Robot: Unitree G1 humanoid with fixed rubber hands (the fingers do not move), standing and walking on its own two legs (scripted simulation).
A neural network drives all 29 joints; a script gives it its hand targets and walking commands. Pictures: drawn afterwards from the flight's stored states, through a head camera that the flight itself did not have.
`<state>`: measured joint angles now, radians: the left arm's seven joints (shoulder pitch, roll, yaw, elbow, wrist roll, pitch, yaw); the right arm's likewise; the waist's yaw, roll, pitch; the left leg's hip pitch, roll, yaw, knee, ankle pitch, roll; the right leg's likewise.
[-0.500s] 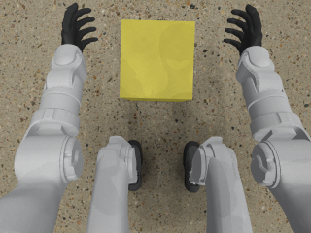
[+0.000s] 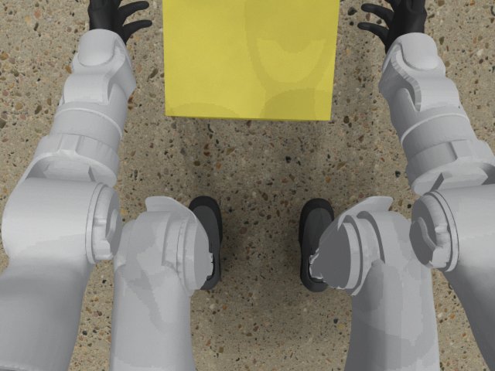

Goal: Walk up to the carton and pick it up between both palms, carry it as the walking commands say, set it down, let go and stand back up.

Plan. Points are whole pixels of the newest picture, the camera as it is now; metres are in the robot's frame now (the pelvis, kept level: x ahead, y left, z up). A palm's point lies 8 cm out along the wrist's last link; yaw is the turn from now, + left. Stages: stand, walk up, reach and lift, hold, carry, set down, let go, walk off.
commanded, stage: reach and lift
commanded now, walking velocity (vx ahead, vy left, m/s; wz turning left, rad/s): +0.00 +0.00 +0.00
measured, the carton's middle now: (249, 50) +0.52 +0.03 -0.27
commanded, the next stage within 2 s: none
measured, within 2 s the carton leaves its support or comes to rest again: leaves its support in 1.58 s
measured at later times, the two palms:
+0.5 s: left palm (123, 37) +0.52 +0.20 -0.20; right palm (393, 38) +0.53 -0.16 -0.20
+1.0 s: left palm (141, 35) +0.53 +0.18 -0.20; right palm (363, 31) +0.53 -0.12 -0.20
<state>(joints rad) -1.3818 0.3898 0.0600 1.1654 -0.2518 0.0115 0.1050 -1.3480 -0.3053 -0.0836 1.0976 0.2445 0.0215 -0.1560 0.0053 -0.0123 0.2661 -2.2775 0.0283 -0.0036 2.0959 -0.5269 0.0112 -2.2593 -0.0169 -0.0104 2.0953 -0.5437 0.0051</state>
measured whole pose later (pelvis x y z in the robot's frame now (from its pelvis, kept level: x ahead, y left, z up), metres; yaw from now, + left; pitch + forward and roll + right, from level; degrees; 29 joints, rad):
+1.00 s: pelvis -0.01 +0.00 -0.01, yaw +0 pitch +38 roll -1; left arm -1.48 0.34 -0.03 1.23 -0.28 -0.03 0.14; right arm -1.48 -0.24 -0.03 1.20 0.25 -0.03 -0.20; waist 0.01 -0.02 0.36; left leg -2.28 0.02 0.00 2.14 -0.52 0.01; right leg -2.26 -0.01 -0.01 2.14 -0.54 0.01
